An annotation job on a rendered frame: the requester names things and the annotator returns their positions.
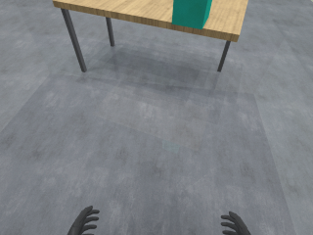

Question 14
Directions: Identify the carton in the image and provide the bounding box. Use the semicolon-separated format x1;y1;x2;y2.
171;0;212;29

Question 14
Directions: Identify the robot left hand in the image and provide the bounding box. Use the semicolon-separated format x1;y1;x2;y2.
67;206;100;235

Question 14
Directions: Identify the robot right hand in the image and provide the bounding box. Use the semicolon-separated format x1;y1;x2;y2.
220;211;251;235

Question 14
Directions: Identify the table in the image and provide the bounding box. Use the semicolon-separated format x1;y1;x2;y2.
52;0;248;72

